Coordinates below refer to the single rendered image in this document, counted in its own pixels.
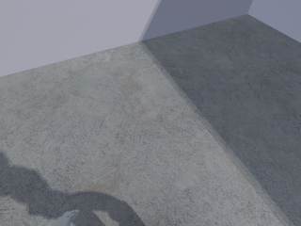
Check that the left robot hand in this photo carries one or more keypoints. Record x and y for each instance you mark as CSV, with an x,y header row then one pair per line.
x,y
67,218

